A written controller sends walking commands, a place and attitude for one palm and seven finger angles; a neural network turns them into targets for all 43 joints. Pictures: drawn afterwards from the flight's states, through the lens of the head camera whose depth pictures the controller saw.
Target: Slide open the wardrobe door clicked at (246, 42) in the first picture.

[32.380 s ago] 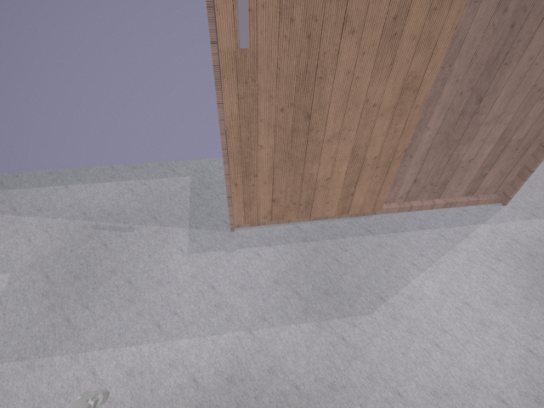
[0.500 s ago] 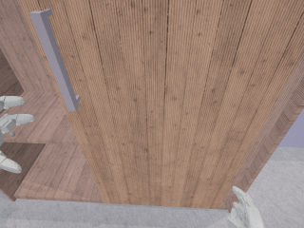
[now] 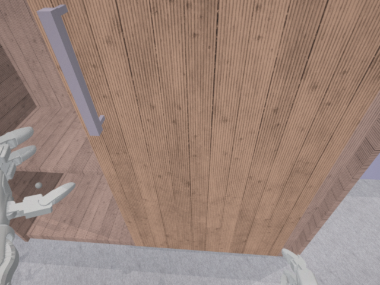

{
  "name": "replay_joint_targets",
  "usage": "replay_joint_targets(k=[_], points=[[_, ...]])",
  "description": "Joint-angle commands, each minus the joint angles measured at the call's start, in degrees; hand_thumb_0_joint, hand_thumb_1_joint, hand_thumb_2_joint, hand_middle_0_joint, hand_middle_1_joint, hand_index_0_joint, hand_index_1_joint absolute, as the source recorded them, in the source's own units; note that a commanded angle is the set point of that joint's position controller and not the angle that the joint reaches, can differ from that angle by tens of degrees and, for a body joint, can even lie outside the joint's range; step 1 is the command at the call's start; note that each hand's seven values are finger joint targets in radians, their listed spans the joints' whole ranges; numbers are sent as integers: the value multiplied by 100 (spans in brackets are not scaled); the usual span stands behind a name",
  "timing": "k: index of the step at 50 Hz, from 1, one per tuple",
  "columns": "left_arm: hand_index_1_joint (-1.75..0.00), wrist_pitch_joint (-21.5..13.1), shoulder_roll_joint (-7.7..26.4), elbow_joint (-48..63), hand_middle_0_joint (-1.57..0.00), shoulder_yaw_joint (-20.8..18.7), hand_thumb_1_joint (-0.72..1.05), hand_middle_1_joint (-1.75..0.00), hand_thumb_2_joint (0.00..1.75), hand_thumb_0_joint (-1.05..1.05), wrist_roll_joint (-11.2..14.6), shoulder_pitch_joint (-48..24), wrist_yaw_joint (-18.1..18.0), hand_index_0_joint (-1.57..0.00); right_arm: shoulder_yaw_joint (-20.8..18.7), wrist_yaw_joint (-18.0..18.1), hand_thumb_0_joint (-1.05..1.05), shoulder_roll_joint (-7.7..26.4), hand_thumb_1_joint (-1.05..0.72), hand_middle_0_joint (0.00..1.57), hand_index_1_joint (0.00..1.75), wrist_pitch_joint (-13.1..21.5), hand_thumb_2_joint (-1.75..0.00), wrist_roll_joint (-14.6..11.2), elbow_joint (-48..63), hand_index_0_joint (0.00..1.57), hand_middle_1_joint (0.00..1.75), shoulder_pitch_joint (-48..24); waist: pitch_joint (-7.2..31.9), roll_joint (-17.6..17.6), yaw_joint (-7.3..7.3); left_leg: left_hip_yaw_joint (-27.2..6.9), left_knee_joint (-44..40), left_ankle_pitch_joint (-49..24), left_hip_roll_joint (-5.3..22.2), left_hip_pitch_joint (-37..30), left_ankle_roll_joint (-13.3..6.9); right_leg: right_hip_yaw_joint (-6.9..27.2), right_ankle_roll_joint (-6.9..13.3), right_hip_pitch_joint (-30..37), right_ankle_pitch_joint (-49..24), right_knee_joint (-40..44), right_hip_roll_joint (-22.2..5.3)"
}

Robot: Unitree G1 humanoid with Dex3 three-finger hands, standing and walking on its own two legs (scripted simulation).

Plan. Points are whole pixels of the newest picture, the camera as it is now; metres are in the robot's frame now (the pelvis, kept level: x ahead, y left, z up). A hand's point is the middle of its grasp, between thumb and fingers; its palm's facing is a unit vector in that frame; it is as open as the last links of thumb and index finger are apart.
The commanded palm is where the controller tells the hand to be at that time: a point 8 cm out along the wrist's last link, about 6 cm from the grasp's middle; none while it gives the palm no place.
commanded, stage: draw the hand back to the body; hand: left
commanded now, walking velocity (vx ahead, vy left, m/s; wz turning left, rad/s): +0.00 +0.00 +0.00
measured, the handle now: (81, 78) +0.44 +0.30 +0.24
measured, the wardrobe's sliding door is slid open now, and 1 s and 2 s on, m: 0.61 0.61 0.61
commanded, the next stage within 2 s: step back with the hand held close in 0.66 s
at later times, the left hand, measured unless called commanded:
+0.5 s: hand (56, 202) +0.19 +0.24 +0.16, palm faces +0.45 -0.81 -0.36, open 7.6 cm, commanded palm +0.14 +0.28 +0.18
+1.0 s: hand (51, 198) +0.20 +0.26 +0.16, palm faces +0.41 -0.80 -0.43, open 7.4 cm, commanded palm +0.13 +0.30 +0.18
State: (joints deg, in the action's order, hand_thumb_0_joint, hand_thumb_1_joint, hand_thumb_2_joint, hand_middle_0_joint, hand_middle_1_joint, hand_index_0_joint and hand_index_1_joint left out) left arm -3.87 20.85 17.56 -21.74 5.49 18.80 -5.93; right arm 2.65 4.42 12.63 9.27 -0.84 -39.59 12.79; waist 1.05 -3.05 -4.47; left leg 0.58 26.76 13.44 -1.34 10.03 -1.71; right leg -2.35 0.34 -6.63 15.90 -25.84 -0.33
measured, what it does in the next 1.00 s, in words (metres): stands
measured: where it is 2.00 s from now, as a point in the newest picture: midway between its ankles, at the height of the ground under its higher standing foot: outside the picture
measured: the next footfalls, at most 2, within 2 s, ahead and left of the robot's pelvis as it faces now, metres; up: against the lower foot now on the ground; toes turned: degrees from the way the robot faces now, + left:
right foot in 1.92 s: -0.23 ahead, -0.11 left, +0.00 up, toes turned +3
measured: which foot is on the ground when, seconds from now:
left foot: down 0.00-1.00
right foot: down 0.00-1.00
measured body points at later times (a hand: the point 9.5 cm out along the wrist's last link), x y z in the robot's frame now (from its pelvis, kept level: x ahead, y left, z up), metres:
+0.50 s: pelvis +0.00 -0.01 +0.00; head -0.03 -0.03 +0.45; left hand +0.16 +0.28 +0.18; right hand +0.20 -0.23 -0.07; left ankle +0.01 +0.10 -0.74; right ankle -0.02 -0.11 -0.74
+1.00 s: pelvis -0.01 +0.00 +0.00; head -0.01 -0.01 +0.45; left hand +0.17 +0.30 +0.18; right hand +0.17 -0.24 -0.08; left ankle +0.01 +0.10 -0.74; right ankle -0.02 -0.11 -0.74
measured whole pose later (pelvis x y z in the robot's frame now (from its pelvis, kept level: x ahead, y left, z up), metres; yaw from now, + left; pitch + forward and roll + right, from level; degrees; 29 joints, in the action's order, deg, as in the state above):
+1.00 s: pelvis -0.01 +0.00 +0.00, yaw -1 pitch -1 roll -1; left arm -7.7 21.2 22.8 -21.4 3.6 27.0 -6.5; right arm 0.9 4.2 14.0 2.3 -0.3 -34.2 9.8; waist -0.6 -2.6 -2.0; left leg 0.7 26.0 11.6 0.2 13.8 -1.4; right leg -2.1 0.5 -9.3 12.2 -22.0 1.2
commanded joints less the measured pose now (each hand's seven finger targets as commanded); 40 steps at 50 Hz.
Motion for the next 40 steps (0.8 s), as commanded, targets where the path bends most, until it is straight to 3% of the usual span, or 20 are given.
replay_joint_targets(k=[1,2,5,12,14,21,23,30,32,35,37,38,39,40], points=[[-58,-454,1288,1455,-22,-633,43,-58,67,0,-46,-658,-76,-22,-331,78,0,723,-90,20,30,329,-90,42,1035,20,30,-993,442,-191,-12,-226,-517,-873,232,-415,27,69,106,-160,-876,454,-43],[-55,-456,1155,1458,-22,-542,47,-55,69,0,-32,-421,-77,-22,-326,71,0,662,-90,20,30,322,-90,43,1055,20,30,-984,410,-230,-3,-187,-497,-929,235,-426,26,69,96,-133,-940,434,-66],[-49,-514,1206,1847,-21,-550,57,-49,74,0,-60,-185,-82,-21,-343,40,0,642,-90,20,30,324,-90,50,1103,20,30,-982,576,-329,-29,-161,-451,-1164,224,-526,47,79,96,-63,-1156,426,-51],[-34,-424,966,1616,-20,-405,83,-34,87,0,-39,453,-35,-20,-363,51,0,627,-90,20,30,190,-90,57,1161,20,30,-941,106,188,9,-58,-455,-1169,233,-386,16,74,50,-174,-1285,536,-31],[-30,-428,917,1723,-20,-331,90,-30,90,0,-36,441,-16,-20,-362,59,0,609,-90,20,30,146,-90,56,1200,20,30,-949,90,112,19,-40,-455,-1059,223,-410,7,95,37,-212,-1201,563,-38],[-30,-443,1095,1969,-20,-402,90,-30,90,0,-75,-1,-70,-20,-343,133,0,609,-90,20,30,146,-90,94,1172,20,30,-997,218,-91,29,-29,-441,-937,168,-609,-30,147,39,-188,-1088,728,-41],[-30,-436,984,1919,-20,-317,90,-30,90,0,-71,46,-73,-20,-326,133,0,575,-90,20,30,148,-90,94,1185,20,30,-1014,232,-116,22,-38,-449,-939,166,-623,-24,146,35,-179,-1081,698,-53],[-30,-394,947,1674,-20,-314,90,-30,90,0,-41,92,-56,-20,-317,141,0,570,-90,20,30,114,-90,104,1171,20,30,-1044,1,169,19,-37,-521,-744,171,-556,-40,155,11,-229,-851,807,-50],[-30,-388,937,1641,-20,-317,90,-30,90,0,-50,149,-47,-20,-315,129,0,574,-90,20,30,108,-90,108,1147,20,30,-1057,67,-5,0,-29,-527,-864,175,-591,-38,161,24,-152,-987,784,-59],[-30,-403,995,1680,-20,-363,90,-30,90,0,-40,114,-45,-20,-317,126,0,557,-90,20,30,104,-90,112,1170,20,30,-1081,74,128,-17,-34,-529,-835,164,-575,-39,161,10,-134,-960,801,-60],[-30,-390,934,1628,-20,-305,90,-30,90,0,-43,159,-34,-20,-314,128,0,565,-90,20,30,100,-90,103,1153,20,30,-1093,20,9,-5,-29,-548,-831,170,-597,-35,171,17,-160,-919,838,-58],[-30,-416,949,1824,-20,-295,90,-30,90,0,-51,24,-39,-20,-315,118,0,565,-90,20,30,111,-90,112,1172,20,30,-1078,129,-115,1,-53,-558,-815,163,-621,-22,164,28,-99,-901,811,-63],[-30,-374,1234,1388,-20,-627,90,-30,90,0,-37,-33,-89,-20,-326,155,0,587,-90,20,30,81,-90,99,1079,20,30,-1048,-39,105,6,-28,-562,-747,170,-553,-26,161,22,-215,-829,875,-38],[-30,-650,1772,1875,-20,-1141,90,-30,90,0,-117,-809,-137,-20,-333,88,0,689,-90,20,30,-56,-90,46,1340,20,30,-1028,-378,171,181,-182,-260,-478,244,-102,-134,729,-20,-732,-967,1278,-341]])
